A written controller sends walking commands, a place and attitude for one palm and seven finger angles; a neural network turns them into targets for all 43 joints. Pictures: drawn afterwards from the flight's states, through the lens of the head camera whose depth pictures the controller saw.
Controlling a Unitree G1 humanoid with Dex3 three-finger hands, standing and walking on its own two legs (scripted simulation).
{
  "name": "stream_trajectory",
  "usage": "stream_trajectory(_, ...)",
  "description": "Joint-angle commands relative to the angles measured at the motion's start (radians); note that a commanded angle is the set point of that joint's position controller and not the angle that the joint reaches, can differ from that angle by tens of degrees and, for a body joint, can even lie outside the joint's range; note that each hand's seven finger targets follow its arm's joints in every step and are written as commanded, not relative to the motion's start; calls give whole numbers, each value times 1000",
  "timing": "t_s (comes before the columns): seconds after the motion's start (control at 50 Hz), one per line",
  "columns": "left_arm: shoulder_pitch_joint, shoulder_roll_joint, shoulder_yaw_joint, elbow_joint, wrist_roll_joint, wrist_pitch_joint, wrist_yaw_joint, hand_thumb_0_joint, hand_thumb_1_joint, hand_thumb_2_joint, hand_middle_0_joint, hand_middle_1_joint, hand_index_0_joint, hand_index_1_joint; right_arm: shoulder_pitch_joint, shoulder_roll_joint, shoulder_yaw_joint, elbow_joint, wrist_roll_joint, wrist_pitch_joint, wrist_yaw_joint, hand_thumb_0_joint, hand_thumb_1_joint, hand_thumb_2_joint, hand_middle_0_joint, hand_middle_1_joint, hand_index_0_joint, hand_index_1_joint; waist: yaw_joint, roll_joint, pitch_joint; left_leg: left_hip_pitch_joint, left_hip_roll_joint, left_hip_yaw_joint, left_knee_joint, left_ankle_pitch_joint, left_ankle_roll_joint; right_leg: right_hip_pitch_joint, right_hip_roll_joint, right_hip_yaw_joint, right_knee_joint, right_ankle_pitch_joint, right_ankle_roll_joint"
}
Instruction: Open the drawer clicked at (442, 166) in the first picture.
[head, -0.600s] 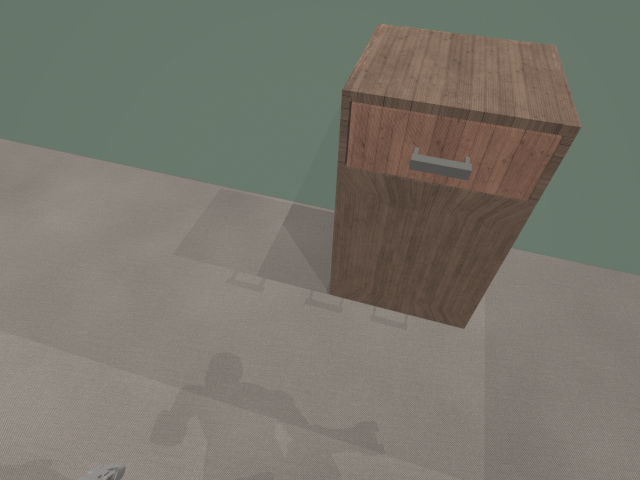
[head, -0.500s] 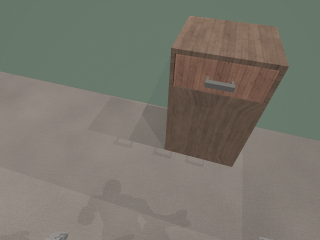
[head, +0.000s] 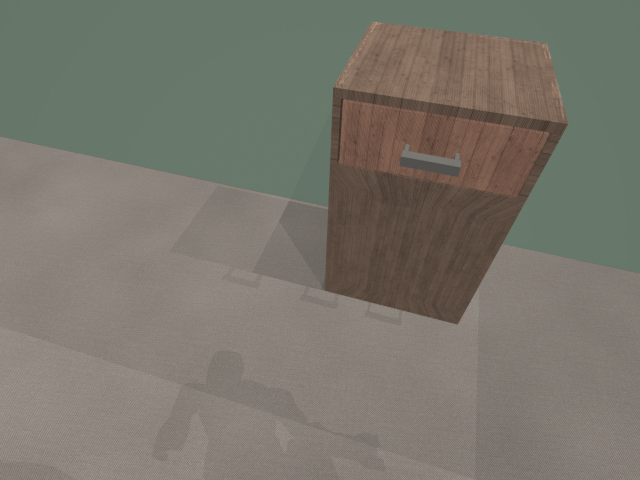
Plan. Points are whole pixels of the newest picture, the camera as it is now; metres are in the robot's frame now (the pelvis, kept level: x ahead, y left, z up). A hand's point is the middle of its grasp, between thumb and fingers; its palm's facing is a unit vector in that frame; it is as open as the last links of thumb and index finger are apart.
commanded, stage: stand and wait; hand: left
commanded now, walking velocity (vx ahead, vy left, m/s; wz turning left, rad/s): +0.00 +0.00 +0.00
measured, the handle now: (430, 157) +0.82 -0.22 -0.07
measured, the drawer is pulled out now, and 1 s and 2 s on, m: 0.00 0.00 0.00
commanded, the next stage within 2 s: look at it before walking up in 0.22 s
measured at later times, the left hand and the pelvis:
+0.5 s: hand out of the picture +0.08 +0.24 -0.15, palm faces -0.04 -0.94 -0.33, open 7.4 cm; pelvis +0.00 +0.00 +0.00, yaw +0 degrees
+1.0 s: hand out of the picture +0.07 +0.25 -0.15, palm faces -0.04 -0.94 -0.33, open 7.4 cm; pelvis +0.00 +0.00 +0.00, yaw +0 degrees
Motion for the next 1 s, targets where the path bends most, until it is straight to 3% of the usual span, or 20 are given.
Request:
stream_trajectory(0.0, -58, 203, 47, -63, -4, -28, 17, 0, 900, 900, -200, -300, -200, -300, -58, -197, -39, -64, -1, -30, -8, 0, -900, -900, 200, 300, 200, 300, 1, -5, -69, -3, 104, -86, -64, 112, 35, 24, -120, 103, -76, 132, -34)
stream_trajectory(0.22, -64, 203, 46, -60, -3, -28, 15, 0, 900, 900, -200, -300, -200, -300, -48, -195, -37, -52, -2, -29, -6, 0, -900, -900, 200, 300, 200, 300, 2, -8, -45, -12, 103, -93, -80, 77, 32, 3, -119, 115, -106, 59, -34)
stream_trajectory(0.52, -62, 199, 46, -60, -2, -29, 15, 0, 900, 900, -200, -300, -200, -300, -56, -198, -38, -53, 0, -33, -8, 0, -900, -900, 200, 300, 200, 300, 2, 5, -64, 15, 113, -93, -84, 132, 33, 18, -116, 101, -95, 136, -31)
stream_trajectory(0.98, -56, 206, 47, -52, -1, -27, 13, 0, 900, 900, -200, -300, -200, -300, -54, -207, -40, -54, 1, -33, -10, 0, -900, -900, 200, 300, 200, 300, 2, 5, -63, 42, 119, -88, -95, 140, 32, 15, -112, 109, -105, 155, -32)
